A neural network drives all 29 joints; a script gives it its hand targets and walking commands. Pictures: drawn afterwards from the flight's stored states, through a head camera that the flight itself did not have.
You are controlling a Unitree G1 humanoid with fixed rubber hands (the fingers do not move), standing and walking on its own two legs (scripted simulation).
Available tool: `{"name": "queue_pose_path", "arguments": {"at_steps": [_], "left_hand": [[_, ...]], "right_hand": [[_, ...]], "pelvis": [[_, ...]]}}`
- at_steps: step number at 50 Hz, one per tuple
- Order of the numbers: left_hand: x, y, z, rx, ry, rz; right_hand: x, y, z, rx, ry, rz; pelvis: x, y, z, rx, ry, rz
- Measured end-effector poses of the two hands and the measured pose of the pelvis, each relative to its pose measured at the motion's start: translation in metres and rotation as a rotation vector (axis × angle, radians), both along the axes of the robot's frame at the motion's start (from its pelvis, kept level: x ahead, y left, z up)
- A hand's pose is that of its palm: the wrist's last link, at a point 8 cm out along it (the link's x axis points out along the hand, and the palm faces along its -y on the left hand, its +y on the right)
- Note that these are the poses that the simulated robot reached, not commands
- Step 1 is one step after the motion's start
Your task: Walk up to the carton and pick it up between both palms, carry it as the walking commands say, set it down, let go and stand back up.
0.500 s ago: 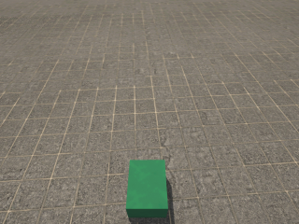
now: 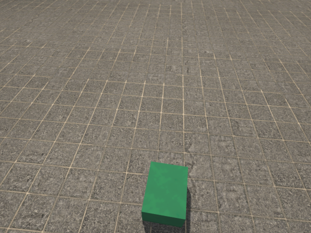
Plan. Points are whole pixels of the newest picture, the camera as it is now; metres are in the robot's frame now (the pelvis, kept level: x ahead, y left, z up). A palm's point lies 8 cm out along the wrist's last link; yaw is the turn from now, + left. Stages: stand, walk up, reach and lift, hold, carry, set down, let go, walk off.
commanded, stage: walk up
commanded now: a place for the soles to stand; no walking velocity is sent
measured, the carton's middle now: (165, 193) +0.49 -0.05 -0.67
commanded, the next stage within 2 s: none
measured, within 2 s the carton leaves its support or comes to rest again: neither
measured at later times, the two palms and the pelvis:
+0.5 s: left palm out of the picture +0.02 +0.28 -0.13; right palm out of the picture +0.11 -0.25 -0.11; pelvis +0.01 +0.00 +0.00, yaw +2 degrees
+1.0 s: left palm out of the picture +0.02 +0.27 -0.11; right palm out of the picture +0.11 -0.24 -0.11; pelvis +0.02 +0.01 +0.01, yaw +2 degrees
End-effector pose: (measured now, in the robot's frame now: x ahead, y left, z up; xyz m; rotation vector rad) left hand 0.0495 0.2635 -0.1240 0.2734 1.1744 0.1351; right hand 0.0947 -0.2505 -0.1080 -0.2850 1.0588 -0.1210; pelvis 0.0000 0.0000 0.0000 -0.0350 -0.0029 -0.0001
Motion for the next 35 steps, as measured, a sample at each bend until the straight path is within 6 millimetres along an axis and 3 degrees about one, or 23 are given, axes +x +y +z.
{"name": "queue_pose_path", "arguments": {"at_steps": [5,13,20,30,35], "left_hand": [[-0.008,0.006,-0.003,-0.008,0.027,0.017],[-0.018,-0.004,0.003,-0.017,0.042,0.025],[-0.033,0.009,0.000,0.009,0.094,0.048],[-0.028,0.007,0.004,0.010,0.068,0.052],[-0.047,0.015,0.004,0.027,0.114,0.072]], "right_hand": [[-0.001,0.005,0.002,-0.005,0.007,-0.002],[0.001,0.002,0.001,0.006,0.033,0.017],[0.010,0.003,0.000,-0.006,0.032,0.040],[0.009,0.000,-0.001,-0.008,0.069,0.043],[0.019,0.005,-0.002,-0.013,0.070,0.074]], "pelvis": [[0.001,0.003,0.000,0.008,0.006,0.013],[0.007,-0.001,0.006,0.006,0.007,0.031],[0.008,0.003,0.004,0.008,-0.003,0.034],[0.011,0.001,0.007,0.009,0.008,0.047],[0.016,0.009,0.006,0.009,0.000,0.060]]}}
